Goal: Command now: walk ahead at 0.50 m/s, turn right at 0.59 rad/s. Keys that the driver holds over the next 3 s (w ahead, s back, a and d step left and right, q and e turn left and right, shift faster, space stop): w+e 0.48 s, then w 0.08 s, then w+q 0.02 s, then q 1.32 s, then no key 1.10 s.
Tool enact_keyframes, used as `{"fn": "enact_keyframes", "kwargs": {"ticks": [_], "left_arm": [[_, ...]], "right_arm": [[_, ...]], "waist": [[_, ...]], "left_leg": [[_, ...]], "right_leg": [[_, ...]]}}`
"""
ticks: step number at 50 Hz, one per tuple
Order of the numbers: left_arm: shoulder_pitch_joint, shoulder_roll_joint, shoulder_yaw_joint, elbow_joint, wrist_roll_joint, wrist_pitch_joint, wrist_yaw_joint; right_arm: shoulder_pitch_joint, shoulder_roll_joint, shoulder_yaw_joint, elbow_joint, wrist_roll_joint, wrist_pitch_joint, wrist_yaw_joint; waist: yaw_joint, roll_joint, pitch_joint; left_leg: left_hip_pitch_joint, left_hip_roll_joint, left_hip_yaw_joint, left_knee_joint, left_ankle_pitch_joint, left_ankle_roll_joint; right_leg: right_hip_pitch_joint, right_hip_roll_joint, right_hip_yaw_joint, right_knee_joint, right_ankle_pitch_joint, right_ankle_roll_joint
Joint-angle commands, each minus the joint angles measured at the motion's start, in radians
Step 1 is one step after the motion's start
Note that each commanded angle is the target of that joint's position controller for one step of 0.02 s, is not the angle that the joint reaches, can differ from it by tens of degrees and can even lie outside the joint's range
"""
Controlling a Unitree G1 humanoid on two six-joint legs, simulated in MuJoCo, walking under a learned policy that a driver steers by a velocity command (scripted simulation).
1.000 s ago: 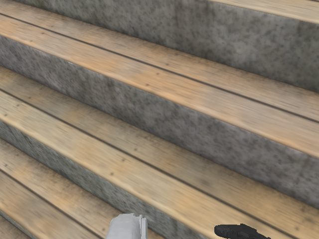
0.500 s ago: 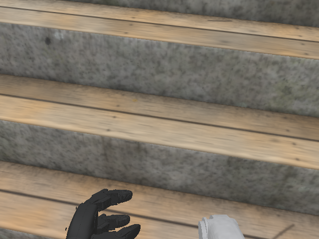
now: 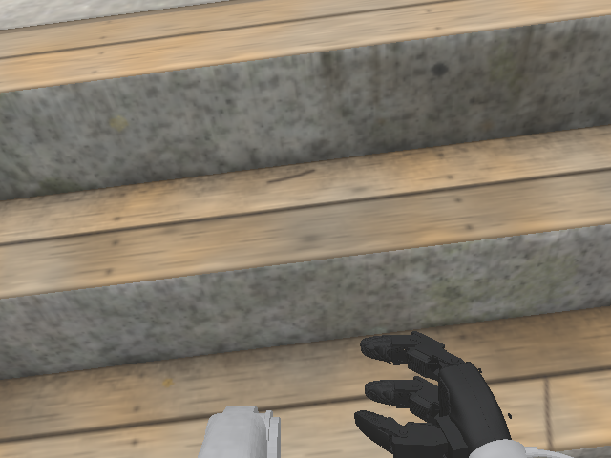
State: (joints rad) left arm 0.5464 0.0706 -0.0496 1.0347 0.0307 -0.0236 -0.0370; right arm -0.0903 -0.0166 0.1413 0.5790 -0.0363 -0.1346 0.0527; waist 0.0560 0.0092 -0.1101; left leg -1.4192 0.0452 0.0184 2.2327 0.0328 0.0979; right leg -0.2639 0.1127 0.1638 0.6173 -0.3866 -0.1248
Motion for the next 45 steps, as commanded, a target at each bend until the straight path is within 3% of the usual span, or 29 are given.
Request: {"fn": "enact_keyframes", "kwargs": {"ticks": [1,2,3,5,6,7,8,9,10,11,12,14,17,19,24,26,28,31,32,33,34,35,36,37,38,39,41,43,45], "left_arm": [[0.076,0.103,0.022,-0.027,-0.016,-0.006,0.022],[0.112,0.116,0.035,-0.031,-0.041,0.001,0.052],[0.112,0.104,0.031,-0.001,-0.017,0.013,0.073],[0.049,0.203,0.058,-0.01,-0.021,-0.027,0.092],[-0.064,0.306,0.087,-0.044,-0.007,-0.044,0.089],[-0.204,0.362,0.105,-0.083,-0.005,-0.067,0.091],[-0.293,0.324,0.097,-0.144,0.025,-0.102,0.065],[-0.374,0.117,0.062,-0.196,0.02,-0.111,0.016],[-0.485,0.134,0.071,-0.267,0.022,-0.115,-0.037],[-0.557,0.077,0.06,-0.367,-0.009,-0.093,-0.057],[-0.518,0.054,0.039,-0.407,-0.004,-0.066,-0.059],[-0.354,0.002,0.005,-0.389,-0.018,-0.047,-0.056],[-0.367,-0.034,-0.034,-0.426,-0.069,-0.041,-0.043],[-0.457,0.041,-0.032,-0.465,-0.044,-0.033,-0.016],[-0.554,0.059,-0.005,-0.46,-0.051,0.004,0.027],[-0.716,0.006,-0.032,-0.531,-0.07,-0.003,0.018],[-0.774,0.0,-0.042,-0.578,-0.091,-0.016,-0.002],[-0.984,-0.014,-0.089,-0.7,-0.07,-0.03,-0.029],[-1.056,-0.05,-0.113,-0.75,-0.07,-0.04,-0.049],[-1.001,-0.026,-0.11,-0.723,-0.079,-0.051,-0.062],[-0.886,0.009,-0.065,-0.68,-0.097,-0.055,-0.044],[-0.488,0.173,0.022,-0.612,-0.06,-0.053,-0.018],[-0.179,0.352,0.092,-0.519,-0.001,-0.051,0.011],[0.013,0.467,0.131,-0.413,0.043,-0.021,0.045],[-0.045,0.4,0.115,-0.395,0.06,-0.032,0.047],[-0.143,0.367,0.117,-0.352,0.016,-0.041,0.023],[-0.286,0.205,0.084,-0.255,-0.052,-0.041,0.023],[-0.416,0.057,0.046,-0.223,-0.005,-0.053,0.037],[-0.445,0.069,0.051,-0.218,-0.004,-0.057,0.043]], "right_arm": [[-0.306,0.024,0.03,-0.142,0.01,-0.019,-0.027],[-0.464,0.052,0.049,-0.205,0.001,-0.019,-0.038],[-0.416,0.078,0.044,-0.208,0.001,-0.01,-0.043],[-0.176,-0.096,-0.053,-0.148,0.0,-0.006,-0.061],[0.098,-0.219,-0.116,-0.078,0.005,0.01,-0.057],[0.351,-0.353,-0.163,-0.003,0.01,0.006,-0.05],[0.543,-0.443,-0.195,0.095,-0.025,0.017,-0.039],[0.562,-0.42,-0.198,0.163,-0.025,0.067,-0.062],[0.49,-0.303,-0.177,0.176,-0.041,0.103,-0.104],[0.392,-0.149,-0.143,0.241,-0.01,0.115,-0.112],[0.32,-0.058,-0.118,0.292,0.006,0.114,-0.118],[0.268,0.049,-0.094,0.373,-0.018,0.086,-0.094],[0.265,-0.042,-0.104,0.403,-0.024,0.075,-0.052],[0.226,-0.137,-0.113,0.371,-0.025,0.055,-0.046],[0.573,-0.279,-0.157,0.383,-0.011,0.046,-0.075],[0.694,-0.25,-0.162,0.404,-0.011,0.065,-0.094],[0.692,-0.242,-0.173,0.387,-0.008,0.084,-0.115],[0.628,-0.239,-0.18,0.38,0.039,0.112,-0.138],[0.623,-0.223,-0.17,0.388,0.055,0.125,-0.139],[0.626,-0.297,-0.182,0.399,0.08,0.126,-0.129],[0.825,-0.306,-0.179,0.465,0.053,0.089,-0.095],[0.766,-0.415,-0.195,0.443,0.033,0.033,-0.064],[0.705,-0.407,-0.184,0.387,0.047,-0.025,-0.038],[0.676,-0.375,-0.182,0.412,0.052,-0.051,0.005],[0.63,-0.388,-0.22,0.467,0.085,-0.041,0.023],[0.512,-0.284,-0.209,0.408,0.098,-0.013,0.004],[0.269,-0.147,-0.167,0.238,0.065,0.046,-0.029],[0.228,-0.1,-0.135,0.142,0.048,0.066,-0.016],[0.292,-0.068,-0.118,0.122,0.061,0.089,-0.024]], "waist": [[0.053,-0.104,0.164],[0.091,-0.119,0.161],[0.031,-0.174,0.064],[-0.132,-0.281,-0.218],[-0.275,-0.383,-0.304],[-0.381,-0.327,-0.38],[-0.387,-0.03,-0.519],[-0.316,0.424,-0.442],[-0.3,0.29,-0.326],[-0.173,0.145,-0.02],[-0.077,0.059,0.143],[0.05,-0.086,0.196],[0.097,-0.054,0.202],[0.095,-0.035,0.174],[-0.088,0.023,0.088],[-0.177,0.1,0.119],[-0.178,0.077,0.187],[-0.176,0.038,0.297],[-0.169,0.033,0.261],[-0.125,0.065,0.165],[-0.112,0.175,-0.027],[0.106,0.387,-0.279],[0.215,0.138,-0.548],[0.209,-0.286,-0.8],[0.165,-0.181,-0.818],[0.119,-0.169,-0.647],[0.038,-0.122,-0.193],[-0.071,-0.052,-0.035],[-0.125,-0.053,0.031]], "left_leg": [[-0.05,-0.025,0.132,-0.227,-0.043,-0.053],[0.121,-0.037,0.227,-0.431,-0.134,-0.07],[0.366,-0.036,0.233,-0.519,-0.164,-0.061],[0.953,-0.128,0.251,-0.796,-0.452,0.004],[1.024,-0.12,0.108,-0.941,-0.633,0.014],[1.218,-0.062,-0.114,-1.118,-0.703,0.051],[1.49,0.076,-0.362,-1.292,-0.738,0.101],[1.638,0.293,-0.942,-1.774,-0.634,0.29],[1.463,0.36,-1.233,-1.928,-0.838,0.293],[1.187,0.321,-0.939,-1.846,-0.925,0.23],[0.997,0.294,-0.702,-1.772,-0.854,0.171],[0.833,0.265,-0.386,-1.768,-0.613,0.05],[0.804,0.209,-0.008,-1.853,-0.299,0.001],[0.722,0.141,0.16,-1.909,-0.213,0.017],[1.412,0.292,0.028,-1.922,-0.138,0.061],[1.676,0.356,-0.047,-1.971,-0.113,0.06],[1.771,0.391,-0.044,-1.993,-0.107,0.041],[1.487,0.31,0.077,-2.156,-0.058,0.013],[1.243,0.303,0.099,-2.263,0.092,0.027],[1.086,0.217,0.16,-2.252,0.391,0.054],[1.057,0.251,0.127,-2.068,1.155,0.072],[1.189,0.253,0.064,-1.792,1.633,0.023],[0.978,0.175,-0.018,-1.376,1.316,-0.088],[0.958,-0.054,-0.075,-0.945,-0.087,-0.127],[0.913,-0.086,-0.246,-0.476,-0.25,-0.152],[0.744,-0.07,-0.228,-0.251,-0.287,-0.143],[0.542,0.015,-0.13,-0.145,-0.364,-0.086],[0.541,0.038,-0.154,-0.17,-0.332,-0.008],[0.522,0.031,-0.129,-0.242,-0.366,0.009]], "right_leg": [[-0.14,-0.167,0.305,-0.369,0.163,-0.018],[-0.231,-0.205,0.307,-0.537,0.304,-0.053],[-0.231,-0.219,0.244,-0.538,0.544,-0.085],[-0.096,-0.215,0.099,-0.376,1.723,-0.054],[0.111,-0.254,0.116,-0.187,2.079,-0.093],[0.134,-0.272,0.143,0.055,2.201,-0.119],[0.016,-0.23,0.134,0.301,1.972,-0.176],[-0.462,0.027,0.106,0.807,0.58,-0.066],[-0.64,0.057,0.197,1.37,0.326,-0.018],[-0.798,0.002,0.143,1.476,0.264,-0.01],[-0.854,-0.022,0.088,1.535,0.254,-0.018],[-0.846,-0.063,0.081,1.631,0.326,-0.06],[-0.938,-0.129,0.042,1.527,0.391,-0.044],[-0.818,-0.134,-0.027,1.288,0.533,0.009],[-1.243,-0.198,-0.005,1.423,0.393,0.068],[-1.506,-0.225,0.014,1.558,0.175,0.086],[-1.642,-0.268,0.056,1.59,0.018,0.113],[-1.375,-0.362,-0.175,1.17,-0.002,0.146],[-0.99,-0.384,-0.229,0.953,0.137,0.123],[-0.507,-0.287,-0.404,0.656,0.112,0.103],[-0.022,-0.115,-0.489,0.64,0.061,0.063],[0.205,-0.125,-0.202,0.57,0.14,-0.033],[0.575,-0.379,0.276,0.395,0.537,-0.219],[0.716,-0.591,0.728,-0.033,0.787,-0.332],[0.599,-0.597,0.734,-0.111,0.644,-0.288],[0.462,-0.632,0.623,-0.109,0.509,-0.247],[0.095,-0.544,0.3,-0.037,0.218,-0.115],[-0.129,-0.499,0.095,-0.049,0.13,-0.028],[-0.165,-0.52,-0.086,-0.152,0.284,0.007]]}}
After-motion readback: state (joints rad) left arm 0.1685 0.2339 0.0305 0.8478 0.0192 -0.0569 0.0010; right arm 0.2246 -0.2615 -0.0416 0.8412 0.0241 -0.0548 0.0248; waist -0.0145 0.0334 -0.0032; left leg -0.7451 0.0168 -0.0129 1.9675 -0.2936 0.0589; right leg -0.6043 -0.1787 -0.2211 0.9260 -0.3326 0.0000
